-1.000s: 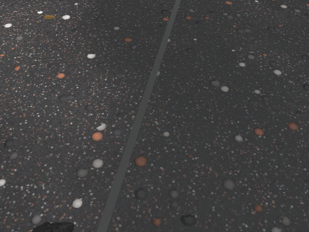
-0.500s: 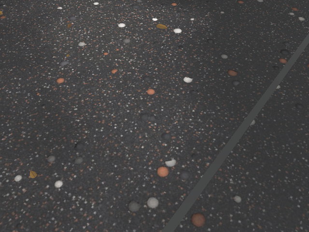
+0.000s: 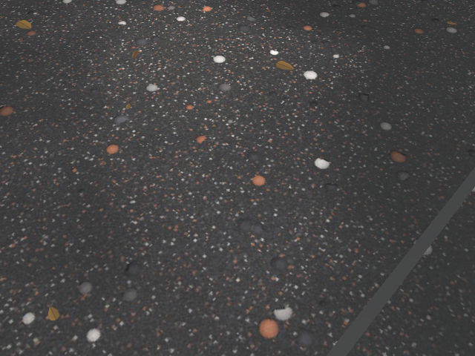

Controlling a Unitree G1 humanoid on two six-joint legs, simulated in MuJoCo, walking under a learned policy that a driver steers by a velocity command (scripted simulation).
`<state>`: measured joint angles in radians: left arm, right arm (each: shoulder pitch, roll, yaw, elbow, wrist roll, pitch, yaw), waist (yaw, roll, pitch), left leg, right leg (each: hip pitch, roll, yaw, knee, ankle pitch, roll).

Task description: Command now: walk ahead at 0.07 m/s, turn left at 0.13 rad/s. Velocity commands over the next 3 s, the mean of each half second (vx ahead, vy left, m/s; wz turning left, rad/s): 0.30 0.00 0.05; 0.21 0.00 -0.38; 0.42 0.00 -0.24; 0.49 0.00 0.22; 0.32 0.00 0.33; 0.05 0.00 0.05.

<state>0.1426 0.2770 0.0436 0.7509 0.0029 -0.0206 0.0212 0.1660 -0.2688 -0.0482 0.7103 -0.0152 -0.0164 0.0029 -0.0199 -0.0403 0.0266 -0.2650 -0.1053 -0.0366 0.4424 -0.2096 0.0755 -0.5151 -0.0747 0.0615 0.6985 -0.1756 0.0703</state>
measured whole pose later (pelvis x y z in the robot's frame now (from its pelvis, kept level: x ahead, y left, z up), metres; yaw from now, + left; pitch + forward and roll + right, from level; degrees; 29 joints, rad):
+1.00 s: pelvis +0.30 -0.05 +0.00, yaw -13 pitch +3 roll +0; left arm 0.20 0.30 0.07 0.67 -0.01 0.00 0.01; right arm 0.15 -0.28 -0.04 0.67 -0.01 -0.03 -0.03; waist 0.04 -0.01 0.00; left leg -0.53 0.02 -0.10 0.78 -0.32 -0.05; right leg -0.41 0.12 0.13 0.47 -0.11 -0.07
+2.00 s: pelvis +0.69 -0.20 -0.01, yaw -11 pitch +2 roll -2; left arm 0.35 0.28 0.06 0.85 -0.01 -0.07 0.00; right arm 0.08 -0.26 -0.04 0.65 0.02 -0.05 0.06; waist 0.08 0.03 0.03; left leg -0.64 0.04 0.02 0.61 0.00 0.07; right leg 0.13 0.04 -0.18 0.22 -0.39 -0.01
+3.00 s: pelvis +1.02 -0.23 -0.01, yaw +1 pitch -1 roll +0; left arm 0.14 0.23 0.03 0.86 0.01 -0.01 0.01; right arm 0.27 -0.22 -0.03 0.87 -0.01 -0.01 -0.03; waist 0.00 -0.01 0.03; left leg -0.18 0.01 -0.04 0.57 -0.37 -0.02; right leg -0.32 0.00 0.01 0.54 -0.20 0.00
